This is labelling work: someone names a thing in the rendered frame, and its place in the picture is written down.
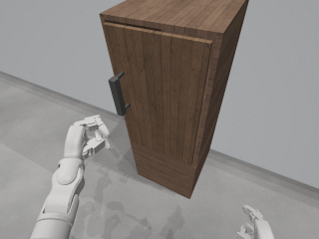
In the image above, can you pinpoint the handle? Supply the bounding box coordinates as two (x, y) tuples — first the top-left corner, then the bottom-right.
(108, 72), (131, 117)

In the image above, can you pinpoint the cupboard door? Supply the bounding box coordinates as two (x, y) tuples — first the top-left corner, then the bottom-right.
(103, 22), (213, 166)

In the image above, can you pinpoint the right robot hand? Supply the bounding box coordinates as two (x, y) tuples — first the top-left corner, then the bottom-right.
(237, 204), (275, 239)

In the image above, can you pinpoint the left robot hand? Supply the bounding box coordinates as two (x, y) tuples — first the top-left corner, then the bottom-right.
(63, 115), (111, 162)

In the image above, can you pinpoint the robot left forearm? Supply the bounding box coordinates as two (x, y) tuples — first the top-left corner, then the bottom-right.
(30, 157), (86, 239)

